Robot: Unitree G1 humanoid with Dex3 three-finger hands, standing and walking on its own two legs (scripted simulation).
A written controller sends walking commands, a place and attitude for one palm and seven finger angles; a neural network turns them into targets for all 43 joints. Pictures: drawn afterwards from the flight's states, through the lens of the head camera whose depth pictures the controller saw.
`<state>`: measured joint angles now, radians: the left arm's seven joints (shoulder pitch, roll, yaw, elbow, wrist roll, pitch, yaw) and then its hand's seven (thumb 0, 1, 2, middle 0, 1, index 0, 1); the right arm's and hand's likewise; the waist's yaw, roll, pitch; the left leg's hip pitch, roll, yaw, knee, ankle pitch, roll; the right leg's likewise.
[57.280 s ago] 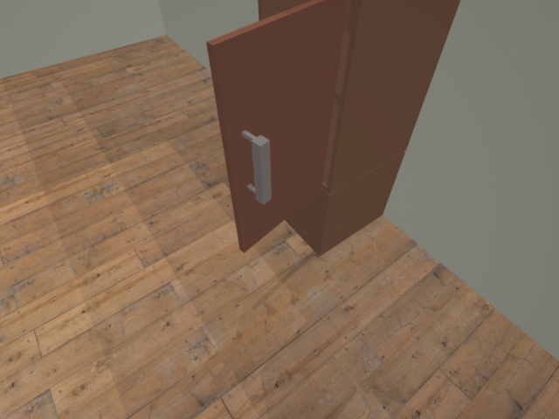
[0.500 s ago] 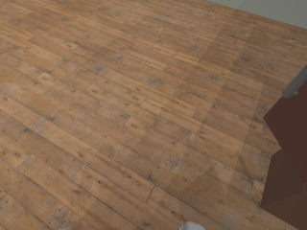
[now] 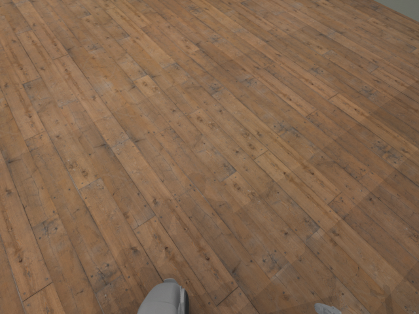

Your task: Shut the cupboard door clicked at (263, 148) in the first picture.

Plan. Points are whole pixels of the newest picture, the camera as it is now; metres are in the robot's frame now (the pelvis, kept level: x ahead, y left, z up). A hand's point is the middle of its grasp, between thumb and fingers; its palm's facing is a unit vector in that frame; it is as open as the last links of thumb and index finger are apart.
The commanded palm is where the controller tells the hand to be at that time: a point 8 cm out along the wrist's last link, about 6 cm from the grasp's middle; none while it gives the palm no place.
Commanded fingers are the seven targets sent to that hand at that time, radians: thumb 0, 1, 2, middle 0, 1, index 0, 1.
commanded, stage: walk to a spot facing it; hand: left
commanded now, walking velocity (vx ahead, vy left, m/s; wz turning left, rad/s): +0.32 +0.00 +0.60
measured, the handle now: out of the picture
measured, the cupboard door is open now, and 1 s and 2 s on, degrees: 41 41 41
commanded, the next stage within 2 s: turn to face it in 0.28 s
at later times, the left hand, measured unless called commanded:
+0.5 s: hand (134, 203) +0.35 +0.22 -0.14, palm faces +0.13 -0.97 -0.22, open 7.4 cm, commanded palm none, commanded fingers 0.00 0.90 0.90 -0.20 -0.30 -0.20 -0.30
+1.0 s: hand (142, 212) +0.34 +0.20 -0.16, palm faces +0.06 -0.97 -0.22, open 7.4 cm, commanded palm none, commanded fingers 0.00 0.90 0.90 -0.20 -0.30 -0.20 -0.30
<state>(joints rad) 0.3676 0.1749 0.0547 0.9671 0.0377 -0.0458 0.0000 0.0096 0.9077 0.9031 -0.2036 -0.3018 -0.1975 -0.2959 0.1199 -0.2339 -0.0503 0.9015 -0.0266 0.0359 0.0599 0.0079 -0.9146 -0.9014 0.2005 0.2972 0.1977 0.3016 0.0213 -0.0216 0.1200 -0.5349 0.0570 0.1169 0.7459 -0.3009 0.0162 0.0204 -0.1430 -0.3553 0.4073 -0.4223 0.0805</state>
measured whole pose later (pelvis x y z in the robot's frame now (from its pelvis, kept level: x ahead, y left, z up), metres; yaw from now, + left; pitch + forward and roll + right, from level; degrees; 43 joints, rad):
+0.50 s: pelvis +0.23 +0.01 +0.00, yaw +9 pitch +0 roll +1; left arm 0.08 0.21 0.05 0.85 0.03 0.00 -0.02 0.01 0.91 0.90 -0.20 -0.30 -0.19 -0.30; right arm 0.33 -0.17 -0.02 1.01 -0.02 -0.03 -0.02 0.00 -0.91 -0.90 0.21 0.30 0.21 0.30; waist -0.04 -0.02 0.07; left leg -0.02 -0.04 0.00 0.39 -0.37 0.03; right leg -0.52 -0.07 -0.04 0.68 -0.11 0.03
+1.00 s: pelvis +0.31 +0.00 +0.01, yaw -3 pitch +2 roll +0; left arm 0.27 0.19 0.08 0.96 0.03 0.04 0.00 0.01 0.92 0.90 -0.20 -0.30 -0.20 -0.30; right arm 0.09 -0.20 -0.04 0.91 0.00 0.04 -0.03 0.00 -0.91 -0.90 0.20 0.30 0.20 0.30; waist 0.06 -0.02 0.05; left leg -0.37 0.01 -0.03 0.72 -0.40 -0.05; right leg -0.33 0.10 0.10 0.43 -0.13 -0.05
